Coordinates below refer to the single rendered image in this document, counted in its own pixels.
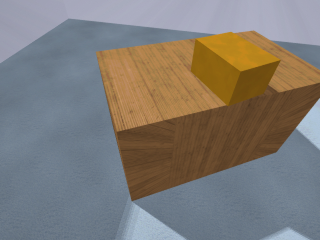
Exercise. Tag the pedestal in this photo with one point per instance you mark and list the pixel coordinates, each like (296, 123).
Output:
(171, 129)

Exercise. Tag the carton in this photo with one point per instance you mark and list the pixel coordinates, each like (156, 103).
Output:
(231, 67)

